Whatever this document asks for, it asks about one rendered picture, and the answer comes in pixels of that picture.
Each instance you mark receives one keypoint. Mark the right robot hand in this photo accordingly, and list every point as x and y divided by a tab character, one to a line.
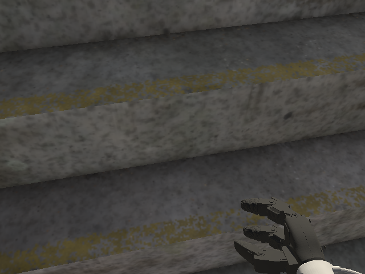
293	246

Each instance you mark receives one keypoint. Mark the robot right forearm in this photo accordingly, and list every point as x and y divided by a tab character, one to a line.
316	267

